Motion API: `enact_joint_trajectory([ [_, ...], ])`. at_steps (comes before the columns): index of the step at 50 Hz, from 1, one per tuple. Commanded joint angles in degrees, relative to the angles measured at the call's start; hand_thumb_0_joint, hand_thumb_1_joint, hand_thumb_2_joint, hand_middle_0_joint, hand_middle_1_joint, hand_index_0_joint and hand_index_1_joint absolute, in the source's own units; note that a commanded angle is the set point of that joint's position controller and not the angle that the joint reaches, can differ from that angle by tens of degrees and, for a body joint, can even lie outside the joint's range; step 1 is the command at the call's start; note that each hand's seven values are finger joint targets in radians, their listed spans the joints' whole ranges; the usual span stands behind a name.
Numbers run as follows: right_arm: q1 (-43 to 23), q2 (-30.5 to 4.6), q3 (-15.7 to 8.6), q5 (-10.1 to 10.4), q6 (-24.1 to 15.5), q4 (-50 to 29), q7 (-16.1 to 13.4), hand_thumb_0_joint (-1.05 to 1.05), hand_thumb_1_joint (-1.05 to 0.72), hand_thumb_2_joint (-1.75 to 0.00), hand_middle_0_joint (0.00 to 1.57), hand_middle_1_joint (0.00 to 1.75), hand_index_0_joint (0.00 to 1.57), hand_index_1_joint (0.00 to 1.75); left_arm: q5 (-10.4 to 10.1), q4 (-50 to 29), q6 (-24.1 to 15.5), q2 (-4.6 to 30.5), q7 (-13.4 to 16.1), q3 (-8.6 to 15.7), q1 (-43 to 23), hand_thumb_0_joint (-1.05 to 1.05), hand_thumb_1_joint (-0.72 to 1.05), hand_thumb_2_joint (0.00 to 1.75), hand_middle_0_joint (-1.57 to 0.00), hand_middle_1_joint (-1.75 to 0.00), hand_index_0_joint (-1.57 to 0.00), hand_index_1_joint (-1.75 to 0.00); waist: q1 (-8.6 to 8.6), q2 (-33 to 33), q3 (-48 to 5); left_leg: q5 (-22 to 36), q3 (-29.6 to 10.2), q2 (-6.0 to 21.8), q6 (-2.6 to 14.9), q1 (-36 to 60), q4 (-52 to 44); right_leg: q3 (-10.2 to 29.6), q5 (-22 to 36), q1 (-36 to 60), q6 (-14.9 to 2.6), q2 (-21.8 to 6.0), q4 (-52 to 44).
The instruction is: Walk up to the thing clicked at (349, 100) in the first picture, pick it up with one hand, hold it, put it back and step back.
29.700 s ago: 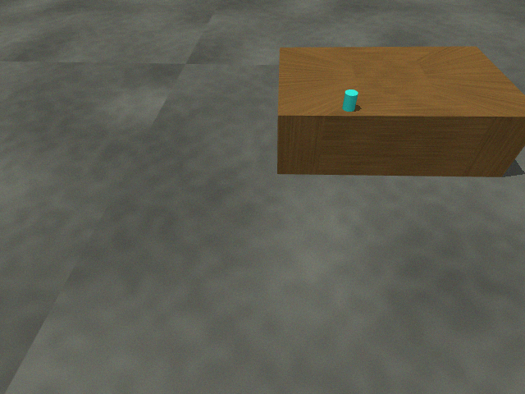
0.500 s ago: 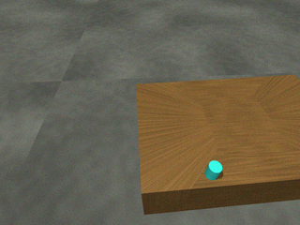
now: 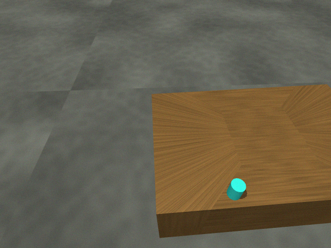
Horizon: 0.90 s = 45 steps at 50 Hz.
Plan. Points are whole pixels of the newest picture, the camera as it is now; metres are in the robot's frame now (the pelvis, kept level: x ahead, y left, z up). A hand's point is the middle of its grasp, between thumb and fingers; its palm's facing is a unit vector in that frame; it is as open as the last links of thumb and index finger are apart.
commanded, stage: stand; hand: right
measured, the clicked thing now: (235, 189) +0.42 -0.27 -0.35
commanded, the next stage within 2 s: step back in 0.28 s
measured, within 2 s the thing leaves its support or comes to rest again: neither
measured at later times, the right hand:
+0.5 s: hand out of the picture +0.07 -0.28 -0.17, palm faces +0.00 +0.94 -0.35, open 7.4 cm
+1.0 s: hand out of the picture -0.03 -0.26 -0.17, palm faces -0.15 +0.90 -0.41, open 7.4 cm
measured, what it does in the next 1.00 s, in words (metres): walks backwards: left foot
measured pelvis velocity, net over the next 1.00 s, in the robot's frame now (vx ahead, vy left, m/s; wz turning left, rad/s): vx -0.14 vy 0.00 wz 0.09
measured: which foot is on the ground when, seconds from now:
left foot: down 0.00-0.54, up 0.56-0.92, down 0.94-1.00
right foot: down 0.00-0.96, up 0.98-1.00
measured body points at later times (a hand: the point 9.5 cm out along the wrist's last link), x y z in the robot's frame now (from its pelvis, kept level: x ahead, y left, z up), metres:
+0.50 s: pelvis -0.03 -0.02 -0.02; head +0.03 -0.02 +0.43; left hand +0.06 +0.30 -0.14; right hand +0.07 -0.33 -0.15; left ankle +0.03 +0.11 -0.75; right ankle -0.03 -0.14 -0.74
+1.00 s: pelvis -0.14 +0.00 -0.03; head -0.07 +0.03 +0.41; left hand -0.03 +0.33 -0.16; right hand -0.02 -0.30 -0.15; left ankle -0.16 +0.11 -0.75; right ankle -0.05 -0.13 -0.73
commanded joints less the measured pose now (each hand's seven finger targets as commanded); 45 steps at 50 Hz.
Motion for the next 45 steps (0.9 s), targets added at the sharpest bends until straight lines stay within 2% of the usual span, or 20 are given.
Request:
enact_joint_trajectory([
  [1, -2.3, -12.4, -2.1, -0.3, -1.2, -3.2, -0.9, 0.0, -0.9, -0.9, 0.2, 0.3, 0.2, 0.3, 0.1, -3.2, -1.0, 11.7, 0.8, 2.3, -1.8, 0.0, 0.9, 0.9, -0.2, -0.3, -0.2, -0.3, 0.08, 1.1, -2.2, 3.7, -6.9, 7.2, 0.62, 2.9, -3.7, 3.8, 3.4, -4.9, -2.42, -6.1, -3.9],
  [13, -2.6, -12.4, -2.0, -0.1, -1.3, -3.2, -0.9, 0.0, -0.9, -0.9, 0.2, 0.3, 0.2, 0.3, 0.0, -3.3, -1.2, 11.6, 0.8, 2.2, -0.9, 0.0, 0.9, 0.9, -0.2, -0.3, -0.2, -0.3, 0.42, 0.7, -4.2, 8.6, -7.0, 7.5, 0.79, 4.6, -2.6, 3.8, 7.4, -4.0, -2.31, -6.4, -3.2],
  [14, -3.9, -15.5, -3.2, 0.2, -0.3, -4.4, -0.6, 0.0, -0.9, -0.9, 0.2, 0.3, 0.2, 0.3, -0.9, -4.4, -0.4, 15.0, 1.1, 4.7, -2.1, 0.0, 0.9, 0.9, -0.2, -0.3, -0.2, -0.3, 0.46, 0.7, 2.2, 19.2, -8.1, 6.9, 2.37, -0.1, 2.8, 3.3, 15.5, -9.2, -2.46, -4.4, 2.6],
  [18, -1.8, -15.8, -4.1, 1.1, 0.5, -6.9, -0.6, 0.0, -0.9, -0.9, 0.2, 0.3, 0.2, 0.3, -1.2, -6.8, 0.4, 12.1, 1.5, 4.8, 0.3, 0.0, 0.9, 0.9, -0.2, -0.3, -0.2, -0.3, 0.03, 4.8, -6.6, 28.2, -9.6, 11.0, 6.86, 1.9, 4.6, 0.1, 13.1, -7.4, -3.25, -1.3, 13.3],
  [21, -3.5, -17.6, -5.1, 0.9, 1.3, -9.7, -0.8, 0.0, -0.9, -0.9, 0.2, 0.3, 0.2, 0.3, -0.7, -8.1, 1.4, 11.2, 1.3, 5.0, 2.4, 0.0, 0.9, 0.9, -0.2, -0.3, -0.2, -0.3, 0.71, 9.3, -9.4, 23.8, -12.4, 14.4, 10.52, -1.1, 4.7, -0.4, 1.9, -7.3, -3.53, 0.8, 20.9],
  [23, -5.8, -17.6, -5.6, 0.6, 1.9, -11.8, -1.0, 0.0, -0.9, -0.9, 0.2, 0.3, 0.2, 0.3, -0.4, -8.5, 2.0, 11.1, 1.2, 5.3, 4.9, 0.0, 0.9, 0.9, -0.2, -0.3, -0.2, -0.3, 1.99, 11.2, -10.0, 18.4, -12.7, 15.3, 11.49, -4.6, 6.4, 0.2, -3.8, -7.2, -4.57, 0.9, 23.7],
  [25, -7.5, -16.6, -5.7, 0.5, 2.6, -13.3, -0.9, 0.0, -0.9, -0.9, 0.2, 0.3, 0.2, 0.3, 0.0, -8.6, 2.1, 12.0, 1.0, 5.9, 6.2, 0.0, 0.9, 0.9, -0.2, -0.3, -0.2, -0.3, 2.79, 9.0, -8.8, 9.4, -11.5, 12.3, 10.06, -10.9, 10.5, 2.5, -2.9, -6.6, -6.08, -0.9, 21.8],
  [26, -8.1, -15.1, -5.3, 0.7, 2.9, -14.1, -0.7, 0.0, -0.9, -0.9, 0.2, 0.3, 0.2, 0.3, 0.3, -9.3, 1.9, 13.3, 1.0, 6.3, 6.2, 0.0, 0.9, 0.9, -0.2, -0.3, -0.2, -0.3, 3.31, 2.8, -6.9, 2.9, -8.3, 7.2, 7.12, -11.5, 16.9, 7.3, 1.9, -9.8, -7.31, -5.4, 12.6],
  [27, -8.4, -12.6, -4.8, 1.0, 3.3, -14.9, -0.8, 0.0, -0.9, -0.9, 0.2, 0.3, 0.2, 0.3, 0.8, -10.3, 1.5, 17.0, 0.9, 7.2, 4.6, 0.0, 0.9, 0.9, -0.2, -0.3, -0.2, -0.3, 3.56, -6.4, -3.3, -9.3, -5.0, -2.3, 2.45, -15.1, 26.6, 18.0, 8.9, -12.6, -10.03, -13.6, 1.1],
  [28, -7.2, -11.2, -4.4, 0.4, 3.8, -15.3, -1.1, 0.0, -0.9, -0.9, 0.2, 0.3, 0.2, 0.3, 1.4, -12.3, 1.0, 20.4, 1.1, 7.8, 1.4, 0.0, 0.9, 0.9, -0.2, -0.3, -0.2, -0.3, 3.15, -9.8, -0.9, -24.9, -8.0, -7.6, 1.34, -18.1, 38.4, 24.6, 14.6, -15.7, -14.36, -19.4, -1.2],
  [29, -4.0, -11.9, -4.7, -0.2, 4.1, -14.6, -1.5, 0.0, -0.9, -0.9, 0.2, 0.3, 0.2, 0.3, 1.9, -14.0, 0.7, 21.5, 1.4, 8.0, -1.8, 0.0, 0.9, 0.9, -0.2, -0.3, -0.2, -0.3, 2.28, -10.7, -0.5, -27.3, -11.1, -6.2, 1.32, -18.4, 46.4, 27.8, 16.8, -19.4, -18.47, -22.3, -0.1],
  [30, -1.4, -13.7, -5.1, 0.1, 4.1, -13.6, -1.3, 0.0, -0.9, -0.9, 0.2, 0.3, 0.2, 0.3, 1.7, -14.9, 0.7, 20.0, 1.5, 8.0, -3.9, 0.0, 0.9, 0.9, -0.2, -0.3, -0.2, -0.3, 0.73, -9.3, -0.5, -25.0, -12.2, -5.2, 1.35, -17.3, 49.7, 25.1, 16.9, -20.6, -18.33, -21.1, 1.1],
  [32, 3.0, -14.4, -5.5, 1.3, 4.0, -12.6, -1.0, 0.0, -0.9, -0.9, 0.2, 0.3, 0.2, 0.3, 1.4, -16.6, 0.6, 15.9, 1.6, 7.5, -8.4, 0.0, 0.9, 0.9, -0.2, -0.3, -0.2, -0.3, -1.9, -5.6, -2.8, -19.8, -12.8, -6.4, 0.81, -18.4, 51.3, 13.4, 20.1, -14.1, -14.15, -13.4, 4.5],
  [33, 3.0, -14.1, -5.3, 1.2, 3.9, -12.9, -1.2, 0.0, -0.9, -0.9, 0.2, 0.3, 0.2, 0.3, 1.5, -16.6, 0.6, 15.4, 1.6, 7.3, -7.8, 0.0, 0.9, 0.9, -0.2, -0.3, -0.2, -0.3, -1.61, -6.2, -4.3, -19.2, -12.3, -6.9, 0.42, -20.0, 51.0, 11.5, 20.9, -10.8, -12.65, -11.8, 5.8],
  [34, 2.3, -14.5, -5.0, 1.0, 3.6, -13.4, -1.5, 0.0, -0.9, -0.9, 0.2, 0.3, 0.2, 0.3, 1.5, -16.9, 0.5, 15.0, 1.7, 7.1, -6.0, 0.0, 0.9, 0.9, -0.2, -0.3, -0.2, -0.3, -0.14, -5.5, -5.7, -18.6, -12.3, -6.9, -0.21, -20.9, 51.1, 11.2, 22.7, -7.6, -12.09, -11.4, 7.4],
  [37, -0.2, -14.0, -3.9, 0.4, 2.9, -15.3, -2.0, 0.0, -0.9, -0.9, 0.2, 0.3, 0.2, 0.3, 1.1, -17.2, 0.7, 14.0, 2.4, 7.1, -0.1, 0.0, 0.9, 0.9, -0.2, -0.3, -0.2, -0.3, 3.78, -5.7, -8.0, -20.3, -11.1, -4.6, -1.33, -25.0, 43.7, 11.7, 29.8, 3.5, -14.34, -13.8, 11.3],
  [39, -0.5, -13.6, -3.7, 0.0, 2.7, -16.4, -2.2, 0.0, -0.9, -0.9, 0.2, 0.3, 0.2, 0.3, 0.9, -17.6, 1.0, 14.6, 2.8, 7.5, 1.1, 0.0, 0.9, 0.9, -0.2, -0.3, -0.2, -0.3, 4.38, -7.3, -8.5, -21.8, -10.2, -3.0, -1.5, -24.4, 37.7, 12.6, 32.5, 6.5, -15.55, -15.9, 12.3],
  [41, -0.5, -13.6, -3.8, -0.3, 2.5, -17.0, -2.0, 0.0, -0.9, -0.9, 0.2, 0.3, 0.2, 0.3, 0.8, -18.3, 1.2, 15.3, 2.9, 7.7, 2.0, 0.0, 0.9, 0.9, -0.2, -0.3, -0.2, -0.3, 4.61, -9.1, -8.5, -22.3, -8.1, -1.7, -1.07, -20.5, 30.9, 12.4, 33.5, 4.9, -15.34, -16.3, 13.2],
  [43, 3.4, -14.0, -4.3, -0.6, 2.5, -16.0, -1.7, 0.0, -0.9, -0.9, 0.2, 0.3, 0.2, 0.3, 0.6, -19.7, 1.5, 16.5, 2.7, 8.0, -0.8, 0.0, 0.9, 0.9, -0.2, -0.3, -0.2, -0.3, 2.59, -11.4, -9.5, -20.7, -6.2, -0.4, -0.22, -15.0, 24.3, 11.3, 32.0, 1.1, -13.99, -16.2, 14.4],
  [45, 7.9, -13.9, -5.0, -0.9, 2.2, -14.3, -1.3, 0.0, -0.9, -0.9, 0.2, 0.3, 0.2, 0.3, 0.3, -20.8, 1.9, 17.2, 2.3, 8.0, -3.5, 0.0, 0.9, 0.9, -0.2, -0.3, -0.2, -0.3, -0.06, -9.5, -10.8, -11.7, -2.9, -1.9, 0.45, -7.8, 14.0, 8.1, 26.6, -4.0, -11.63, -13.8, 17.6],
])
